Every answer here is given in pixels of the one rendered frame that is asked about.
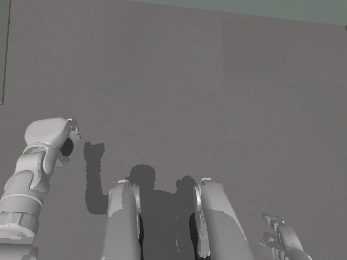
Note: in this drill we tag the right robot arm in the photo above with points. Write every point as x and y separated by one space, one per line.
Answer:
296 254

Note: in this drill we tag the right robot foot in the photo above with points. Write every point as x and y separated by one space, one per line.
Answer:
194 237

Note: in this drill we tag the left robot arm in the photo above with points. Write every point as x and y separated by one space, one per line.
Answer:
22 201

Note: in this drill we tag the tin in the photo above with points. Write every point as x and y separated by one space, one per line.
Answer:
67 147

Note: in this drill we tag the left robot hand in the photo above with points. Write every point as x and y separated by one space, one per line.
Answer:
54 132

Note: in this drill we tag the right robot hand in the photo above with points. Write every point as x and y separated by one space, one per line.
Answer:
275 246

